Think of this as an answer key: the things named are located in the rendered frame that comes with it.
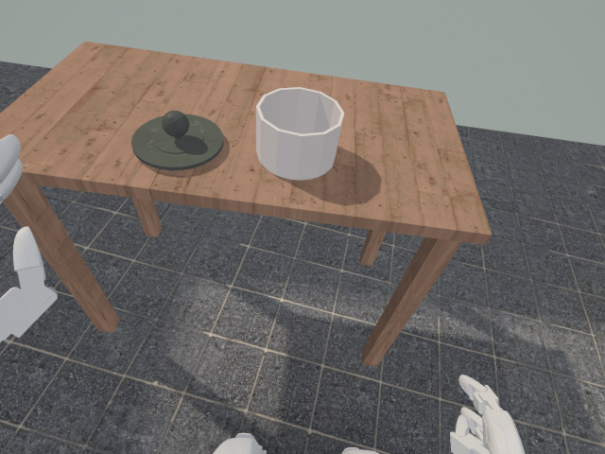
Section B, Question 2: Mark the robot left shin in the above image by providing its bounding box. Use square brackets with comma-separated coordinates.
[235, 433, 259, 445]

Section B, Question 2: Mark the pot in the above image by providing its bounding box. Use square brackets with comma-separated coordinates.
[256, 87, 344, 181]

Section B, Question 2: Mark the lid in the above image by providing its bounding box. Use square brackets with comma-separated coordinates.
[131, 113, 223, 170]

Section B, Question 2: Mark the knob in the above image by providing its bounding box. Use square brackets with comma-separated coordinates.
[162, 111, 189, 137]

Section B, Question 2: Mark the table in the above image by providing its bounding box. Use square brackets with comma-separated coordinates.
[0, 42, 492, 366]

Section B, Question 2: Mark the right robot hand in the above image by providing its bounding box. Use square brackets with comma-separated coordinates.
[450, 375, 526, 454]

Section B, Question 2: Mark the left robot hand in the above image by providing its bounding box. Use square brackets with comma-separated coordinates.
[0, 134, 58, 342]

